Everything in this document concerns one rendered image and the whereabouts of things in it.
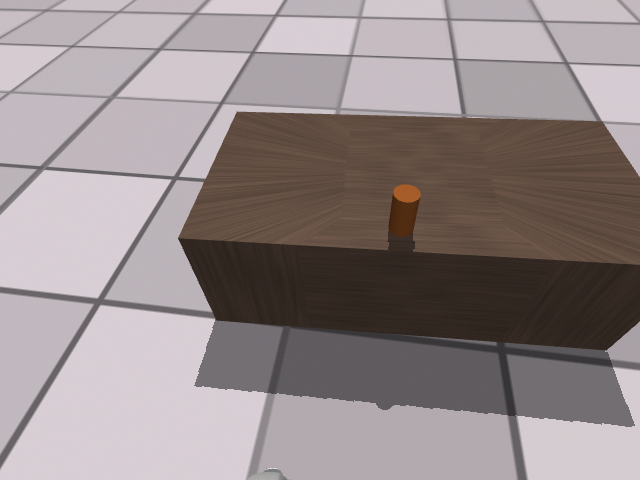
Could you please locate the can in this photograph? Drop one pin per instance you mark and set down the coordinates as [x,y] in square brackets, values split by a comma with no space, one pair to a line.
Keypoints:
[405,202]

